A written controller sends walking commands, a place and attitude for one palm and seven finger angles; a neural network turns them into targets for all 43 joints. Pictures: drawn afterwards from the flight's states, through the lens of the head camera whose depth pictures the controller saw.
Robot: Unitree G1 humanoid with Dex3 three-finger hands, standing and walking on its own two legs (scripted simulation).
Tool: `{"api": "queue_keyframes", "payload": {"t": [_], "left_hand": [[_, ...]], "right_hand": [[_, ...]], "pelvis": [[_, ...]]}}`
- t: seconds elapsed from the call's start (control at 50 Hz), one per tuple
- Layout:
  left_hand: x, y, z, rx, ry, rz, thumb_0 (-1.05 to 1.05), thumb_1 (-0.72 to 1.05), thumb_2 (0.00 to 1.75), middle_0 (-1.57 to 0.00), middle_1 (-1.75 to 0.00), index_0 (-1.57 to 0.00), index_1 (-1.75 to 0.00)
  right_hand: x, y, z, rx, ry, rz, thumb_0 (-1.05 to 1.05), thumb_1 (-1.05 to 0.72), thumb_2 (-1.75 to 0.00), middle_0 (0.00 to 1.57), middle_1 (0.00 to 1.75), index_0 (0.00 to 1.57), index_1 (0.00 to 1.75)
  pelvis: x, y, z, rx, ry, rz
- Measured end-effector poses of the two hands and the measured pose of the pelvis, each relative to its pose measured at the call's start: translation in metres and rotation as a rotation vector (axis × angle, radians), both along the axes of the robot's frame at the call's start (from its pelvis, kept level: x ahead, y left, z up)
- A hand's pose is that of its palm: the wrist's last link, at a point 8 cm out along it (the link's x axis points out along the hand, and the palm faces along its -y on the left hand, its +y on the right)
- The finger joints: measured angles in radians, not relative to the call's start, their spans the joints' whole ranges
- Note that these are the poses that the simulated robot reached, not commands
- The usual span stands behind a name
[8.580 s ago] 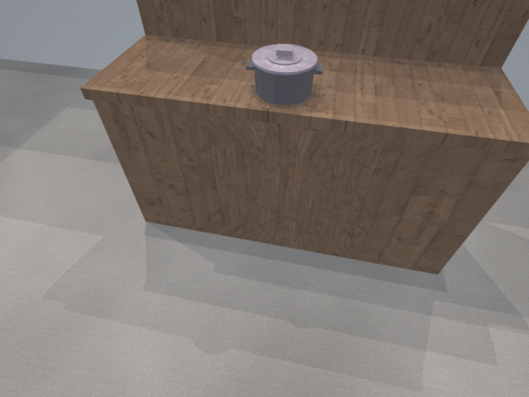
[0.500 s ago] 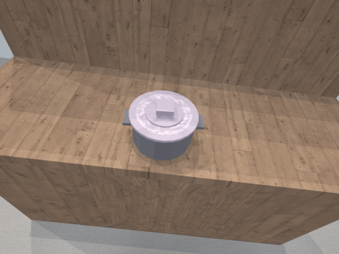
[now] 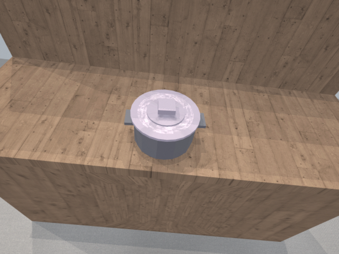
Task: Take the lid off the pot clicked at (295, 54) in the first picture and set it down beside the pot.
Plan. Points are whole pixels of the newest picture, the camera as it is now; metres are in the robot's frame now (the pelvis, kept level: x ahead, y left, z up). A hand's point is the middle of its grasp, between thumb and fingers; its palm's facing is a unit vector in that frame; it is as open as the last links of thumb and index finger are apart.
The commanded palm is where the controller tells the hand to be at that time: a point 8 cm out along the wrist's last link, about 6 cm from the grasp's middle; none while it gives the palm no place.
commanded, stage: look again from close up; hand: left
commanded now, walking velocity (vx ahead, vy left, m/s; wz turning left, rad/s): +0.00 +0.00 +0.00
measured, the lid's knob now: (166, 106) +0.46 +0.05 +0.09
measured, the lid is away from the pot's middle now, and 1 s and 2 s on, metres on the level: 0.00 0.00 0.00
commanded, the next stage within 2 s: shuffle to correct the standing spot in 0.18 s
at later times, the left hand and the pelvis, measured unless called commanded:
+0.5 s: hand out of the picture -0.06 +0.13 -0.19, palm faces +0.01 -1.00 -0.09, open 7.3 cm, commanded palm none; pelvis +0.00 -0.01 +0.00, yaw +0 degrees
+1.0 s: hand out of the picture -0.01 +0.06 -0.18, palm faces +0.01 -0.99 -0.13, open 7.3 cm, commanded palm none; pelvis +0.01 -0.09 +0.00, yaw +0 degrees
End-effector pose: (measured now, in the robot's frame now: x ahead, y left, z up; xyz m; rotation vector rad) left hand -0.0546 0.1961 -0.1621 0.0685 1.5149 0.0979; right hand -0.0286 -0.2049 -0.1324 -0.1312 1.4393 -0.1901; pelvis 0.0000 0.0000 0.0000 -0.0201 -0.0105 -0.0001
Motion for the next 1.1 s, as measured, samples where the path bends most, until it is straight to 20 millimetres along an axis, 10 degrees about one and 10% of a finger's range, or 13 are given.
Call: {"api": "queue_keyframes", "payload": {"t": [0.52, 1.1], "left_hand": [[-0.002, -0.020, 0.001, -0.011, 0.022, -0.011, 0.00, 0.91, 0.90, -0.20, -0.30, -0.20, -0.30], [0.050, -0.097, 0.010, 0.015, -0.087, -0.016, 0.00, 0.91, 0.90, -0.20, -0.30, -0.20, -0.30]], "right_hand": [[-0.006, -0.014, 0.000, 0.001, 0.015, -0.038, 0.01, -0.91, -0.90, 0.20, 0.30, 0.20, 0.30], [0.043, -0.110, -0.004, -0.013, -0.035, -0.008, 0.01, -0.94, -0.90, 0.20, 0.30, 0.19, 0.30]], "pelvis": [[-0.002, -0.016, 0.001, 0.003, 0.010, -0.009], [0.020, -0.095, 0.002, 0.004, 0.015, -0.005]]}}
